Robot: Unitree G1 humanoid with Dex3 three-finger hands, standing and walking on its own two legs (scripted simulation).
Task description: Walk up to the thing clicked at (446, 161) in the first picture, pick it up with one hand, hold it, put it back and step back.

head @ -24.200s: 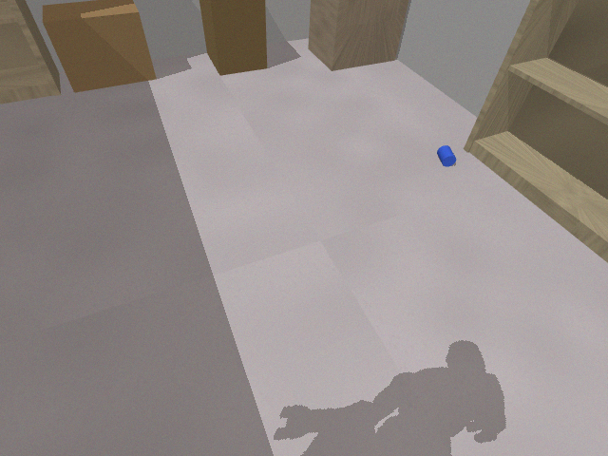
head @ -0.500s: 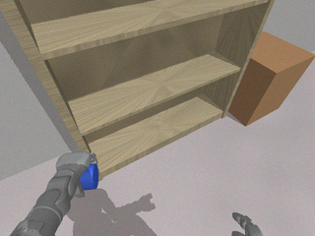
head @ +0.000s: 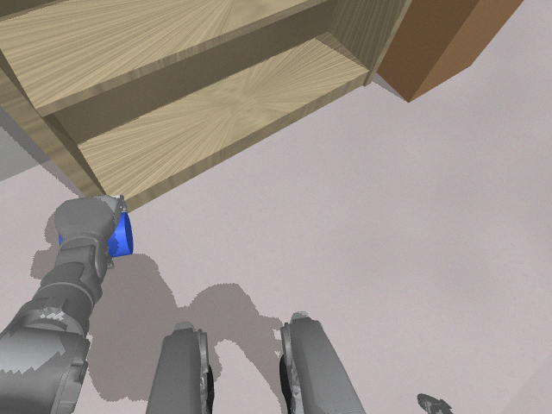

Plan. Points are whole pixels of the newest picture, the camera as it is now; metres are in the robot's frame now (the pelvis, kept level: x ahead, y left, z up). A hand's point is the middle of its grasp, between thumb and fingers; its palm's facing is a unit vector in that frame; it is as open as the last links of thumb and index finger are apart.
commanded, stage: crouch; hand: left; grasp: from above
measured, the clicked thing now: (98, 237) +0.42 +0.24 -0.14
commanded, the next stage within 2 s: lower in 1.22 s
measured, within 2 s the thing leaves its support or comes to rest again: neither
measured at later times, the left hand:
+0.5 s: hand (129, 255) +0.44 +0.24 -0.32, palm faces -0.43 -0.04 -0.90, open 10.1 cm
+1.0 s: hand (138, 259) +0.45 +0.25 -0.40, palm faces -0.45 -0.05 -0.89, open 10.1 cm
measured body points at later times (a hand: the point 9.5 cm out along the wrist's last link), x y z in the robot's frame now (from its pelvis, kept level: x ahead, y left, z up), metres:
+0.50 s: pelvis -0.01 +0.00 -0.15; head +0.23 +0.04 +0.23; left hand +0.46 +0.24 -0.27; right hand +0.06 -0.28 -0.27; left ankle +0.07 +0.12 -0.56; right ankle +0.06 -0.14 -0.56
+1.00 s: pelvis -0.02 -0.01 -0.22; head +0.23 +0.03 +0.15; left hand +0.47 +0.25 -0.35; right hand +0.00 -0.28 -0.34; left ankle +0.07 +0.12 -0.56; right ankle +0.06 -0.14 -0.56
